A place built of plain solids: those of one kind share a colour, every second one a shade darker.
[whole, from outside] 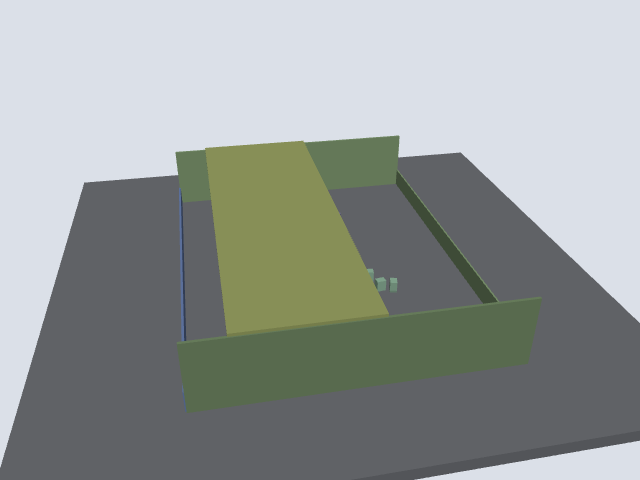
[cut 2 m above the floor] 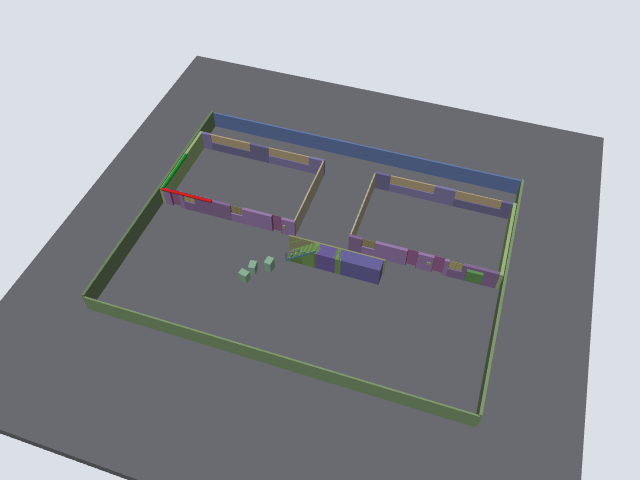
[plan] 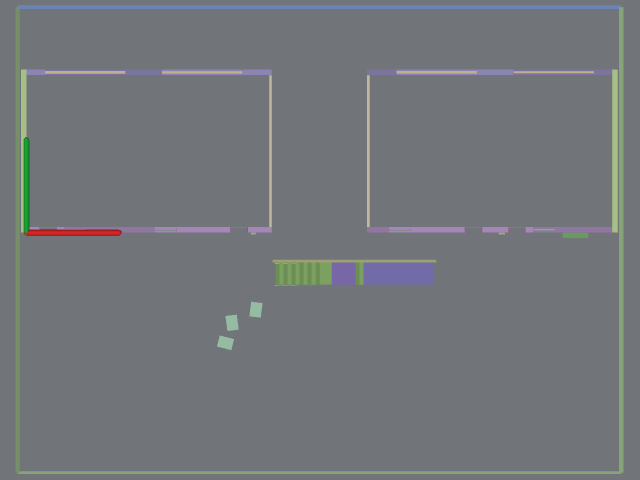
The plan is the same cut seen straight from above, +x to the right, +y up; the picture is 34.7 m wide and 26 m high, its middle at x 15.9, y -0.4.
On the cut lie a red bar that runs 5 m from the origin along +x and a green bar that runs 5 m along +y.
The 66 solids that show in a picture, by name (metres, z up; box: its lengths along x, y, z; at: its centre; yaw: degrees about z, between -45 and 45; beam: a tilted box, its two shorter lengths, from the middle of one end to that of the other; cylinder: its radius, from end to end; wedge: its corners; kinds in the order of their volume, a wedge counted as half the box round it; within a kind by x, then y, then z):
{
 "roof_1": {"box": [32.74, 10.85, 0.25], "at": [15.87, 3.61, 6.12]},
 "site_fence_1": {"box": [0.24, 25.22, 6.05], "at": [-0.48, -0.4, 2.98]},
 "site_fence_2": {"box": [32.7, 0.15, 1.85], "at": [15.87, -13.01, 0.88]},
 "site_fence_3": {"box": [0.24, 25.22, 6.05], "at": [32.22, -0.4, 2.98]},
 "gable_1": {"box": [0.3, 8.83, 6.05], "at": [-0.15, 4.42, 2.98]},
 "gable_2": {"box": [0.3, 8.83, 6.05], "at": [31.89, 4.42, 2.98]},
 "face_1": {"box": [0.7, 0.3, 2.8], "at": [0.35, 0.15, 1.35]},
 "face_2": {"box": [0.4, 0.3, 2.8], "at": [1.85, 0.15, 1.35]},
 "face_3": {"box": [1.2, 0.3, 1.1], "at": [2.65, 0.15, 0.5]},
 "face_4": {"box": [3.7, 0.3, 2.8], "at": [5.1, 0.15, 1.35]},
 "face_5": {"box": [1.2, 0.3, 1.1], "at": [7.55, 0.15, 0.5]},
 "face_6": {"box": [2.9, 0.3, 2.8], "at": [9.6, 0.15, 1.35]},
 "face_7": {"box": [1.3, 0.3, 2.8], "at": [12.64, 0.15, 1.35]},
 "face_8": {"box": [1.2, 0.3, 2.8], "at": [19.04, 0.15, 1.35]},
 "face_9": {"box": [1.2, 0.3, 1.1], "at": [20.24, 0.15, 0.5]},
 "face_10": {"box": [2.9, 0.3, 2.8], "at": [22.29, 0.15, 1.35]},
 "face_11": {"box": [1.4, 0.3, 2.8], "at": [25.39, 0.15, 1.35]},
 "face_12": {"box": [0.4, 0.3, 2.8], "at": [27.24, 0.15, 1.35]},
 "face_13": {"box": [1.2, 0.3, 1.1], "at": [28.04, 0.15, 0.5]},
 "face_14": {"box": [3.1, 0.3, 2.8], "at": [30.19, 0.15, 1.35]},
 "step_1": {"box": [0.65, 1.2, 0.23], "at": [13.81, -2.22, 0.06]},
 "step_2": {"box": [0.65, 1.2, 0.4], "at": [14.03, -2.22, 0.15]},
 "step_3": {"box": [0.65, 1.2, 0.58], "at": [14.25, -2.22, 0.24]},
 "step_4": {"box": [0.65, 1.2, 0.76], "at": [14.46, -2.22, 0.33]},
 "step_5": {"box": [0.65, 1.2, 0.93], "at": [14.68, -2.22, 0.42]},
 "step_6": {"box": [0.65, 1.2, 1.11], "at": [14.9, -2.22, 0.5]},
 "step_7": {"box": [0.65, 1.2, 1.29], "at": [15.12, -2.22, 0.59]},
 "step_8": {"box": [0.65, 1.2, 1.46], "at": [15.34, -2.22, 0.68]},
 "step_9": {"box": [0.65, 1.2, 1.64], "at": [15.55, -2.22, 0.77]},
 "step_10": {"box": [0.65, 1.2, 1.81], "at": [15.77, -2.22, 0.86]},
 "step_11": {"box": [0.65, 1.2, 1.99], "at": [15.99, -2.22, 0.95]},
 "step_12": {"box": [0.65, 1.2, 2.17], "at": [16.21, -2.22, 1.03]},
 "step_13": {"box": [0.65, 1.2, 2.7], "at": [18.14, -2.22, 1.3]},
 "step_14": {"box": [0.52, 1.2, 2.87], "at": [18.29, -2.22, 1.39]},
 "head_1": {"box": [3.8, 1.2, 3.05], "at": [20.15, -2.22, 1.48]},
 "back_1": {"box": [1.0, 0.3, 2.8], "at": [0.5, 8.68, 1.35]},
 "back_2": {"box": [4.35, 0.3, 1.05], "at": [3.17, 8.68, 0.47]},
 "back_3": {"box": [2.0, 0.3, 2.8], "at": [6.35, 8.68, 1.35]},
 "back_4": {"box": [4.35, 0.3, 1.05], "at": [9.52, 8.68, 0.47]},
 "back_5": {"box": [1.6, 0.3, 2.8], "at": [12.49, 8.68, 1.35]},
 "back_6": {"box": [1.6, 0.3, 2.8], "at": [19.24, 8.68, 1.35]},
 "back_7": {"box": [4.35, 0.3, 1.05], "at": [22.22, 8.68, 0.47]},
 "back_8": {"box": [2.0, 0.3, 2.8], "at": [25.39, 8.68, 1.35]},
 "back_9": {"box": [4.35, 0.3, 1.05], "at": [28.56, 8.68, 0.47]},
 "back_10": {"box": [1.0, 0.3, 2.8], "at": [31.24, 8.68, 1.35]},
 "site_backwall_1": {"box": [32.7, 0.2, 1.85], "at": [15.87, 12.21, 0.88]},
 "pend_side_1": {"box": [0.15, 8.23, 2.8], "at": [13.22, 4.42, 1.35]},
 "pend_side_2": {"box": [0.15, 8.23, 2.8], "at": [18.52, 4.42, 1.35]},
 "floor_1": {"box": [1.94, 1.2, 2.52], "at": [17.28, -2.22, 1.21]},
 "spine_1": {"box": [8.87, 0.15, 2.82], "at": [17.77, -1.54, 1.36]},
 "glazing_1": {"box": [4.35, 0.16, 1.1], "at": [3.17, 8.68, 1.55]},
 "glazing_2": {"box": [4.35, 0.13, 1.1], "at": [9.52, 8.68, 1.55]},
 "glazing_3": {"box": [4.35, 0.14, 1.1], "at": [22.22, 8.68, 1.55]},
 "glazing_4": {"box": [4.35, 0.11, 1.1], "at": [28.56, 8.68, 1.55]},
 "foot_bin_1": {"box": [0.8, 0.62, 1.07], "at": [10.78, -5.97, 0.49], "yaw": -14.2},
 "foot_bin_2": {"box": [0.62, 0.82, 1.06], "at": [11.14, -4.89, 0.48], "yaw": 7.5},
 "foot_bin_3": {"box": [0.62, 0.8, 1.26], "at": [12.43, -4.18, 0.58], "yaw": -6.9},
 "hung_more_letter_boxes_letters_1": {"box": [1.4, 0.29, 1.27], "at": [29.74, -0.15, 1.06]},
 "doorleaf_door_1": {"box": [0.88, 0.044, 2.11], "at": [1.18, 0.28, 1.01]},
 "doorleaf_door_2": {"box": [0.88, 0.039, 2.11], "at": [11.52, 0.28, 1.01]},
 "doorleaf_door_3": {"box": [0.88, 0.041, 2.11], "at": [24.21, 0.28, 1.01]},
 "doorleaf_door_4": {"box": [0.89, 0.043, 2.12], "at": [26.56, 0.28, 1.01]},
 "guard_string_1": {"wedge": [[13.48, -2.88, -0.02], [13.48, -2.88, 0.2], [13.48, -2.84, -0.02], [13.48, -2.84, 0.2], [16.32, -2.88, 2.28], [16.32, -2.88, 2.5], [16.32, -2.84, 2.28], [16.32, -2.84, 2.5]]},
 "kwblind_1": {"box": [1.1, 0.03, 0.95], "at": [7.55, 0.15, 1.57]},
 "kwblind_2": {"box": [1.1, 0.03, 0.95], "at": [20.24, 0.15, 1.57]},
 "kwblind_3": {"box": [1.1, 0.03, 0.95], "at": [28.04, 0.15, 1.57]}
}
